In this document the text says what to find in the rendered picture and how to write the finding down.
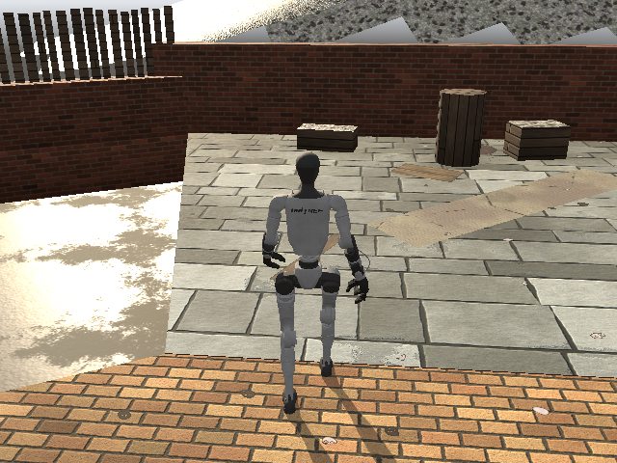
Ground left robot shin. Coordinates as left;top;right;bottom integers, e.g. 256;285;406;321
280;331;295;400

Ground robot right upper arm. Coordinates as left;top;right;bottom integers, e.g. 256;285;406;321
328;194;354;249

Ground left robot forearm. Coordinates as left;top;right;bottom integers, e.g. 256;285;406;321
262;232;276;259

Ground right robot hand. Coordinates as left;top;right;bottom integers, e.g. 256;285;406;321
346;277;369;304

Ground robot right foot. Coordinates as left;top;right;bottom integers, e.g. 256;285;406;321
319;357;333;377

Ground right robot forearm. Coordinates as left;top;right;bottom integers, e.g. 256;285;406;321
344;233;365;281

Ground left robot hand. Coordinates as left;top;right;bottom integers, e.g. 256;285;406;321
263;252;285;269

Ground robot left upper arm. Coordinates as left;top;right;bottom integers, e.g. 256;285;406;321
264;194;288;246

